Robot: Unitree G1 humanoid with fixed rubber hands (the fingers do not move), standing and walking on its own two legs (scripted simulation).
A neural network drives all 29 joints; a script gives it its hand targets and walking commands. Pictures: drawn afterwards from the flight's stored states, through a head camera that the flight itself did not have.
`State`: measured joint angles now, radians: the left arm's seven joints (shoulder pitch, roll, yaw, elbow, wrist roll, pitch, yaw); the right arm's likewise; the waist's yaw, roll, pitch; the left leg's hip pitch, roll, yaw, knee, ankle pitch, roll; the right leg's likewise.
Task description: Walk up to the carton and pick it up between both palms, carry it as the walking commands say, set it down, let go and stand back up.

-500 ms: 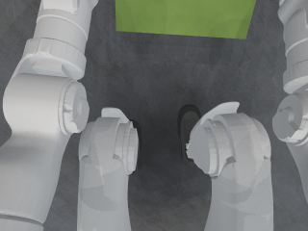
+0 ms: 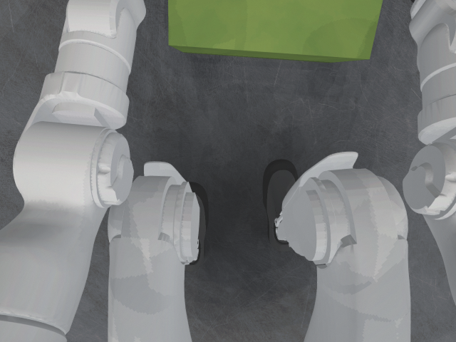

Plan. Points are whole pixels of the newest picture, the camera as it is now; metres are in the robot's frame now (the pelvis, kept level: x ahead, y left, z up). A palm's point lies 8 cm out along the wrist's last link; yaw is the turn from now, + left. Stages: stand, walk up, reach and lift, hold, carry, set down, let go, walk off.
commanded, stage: set down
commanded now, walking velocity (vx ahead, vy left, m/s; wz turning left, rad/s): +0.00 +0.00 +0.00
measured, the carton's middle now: out of the picture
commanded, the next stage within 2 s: none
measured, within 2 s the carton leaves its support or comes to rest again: neither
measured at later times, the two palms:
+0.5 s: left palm out of the picture +0.56 +0.11 -0.19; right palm out of the picture +0.52 -0.25 -0.18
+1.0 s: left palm out of the picture +0.56 +0.11 -0.19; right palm out of the picture +0.51 -0.25 -0.18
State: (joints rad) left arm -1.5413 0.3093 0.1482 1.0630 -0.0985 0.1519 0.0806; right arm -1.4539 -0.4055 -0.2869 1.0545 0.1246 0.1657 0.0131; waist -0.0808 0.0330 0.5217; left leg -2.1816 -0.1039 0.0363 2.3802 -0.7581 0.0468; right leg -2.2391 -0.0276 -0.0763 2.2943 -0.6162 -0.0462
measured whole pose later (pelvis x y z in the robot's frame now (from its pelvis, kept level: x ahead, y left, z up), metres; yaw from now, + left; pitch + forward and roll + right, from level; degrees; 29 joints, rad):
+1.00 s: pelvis -0.01 -0.01 -0.01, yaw +0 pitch +31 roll -2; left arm -1.60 0.39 0.02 1.19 -0.18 0.11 0.10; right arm -1.53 -0.40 -0.24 1.24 0.19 0.05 -0.06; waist -0.09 0.00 0.52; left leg -2.22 -0.06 0.04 2.39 -0.71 0.05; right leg -2.27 -0.05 -0.10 2.30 -0.57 -0.08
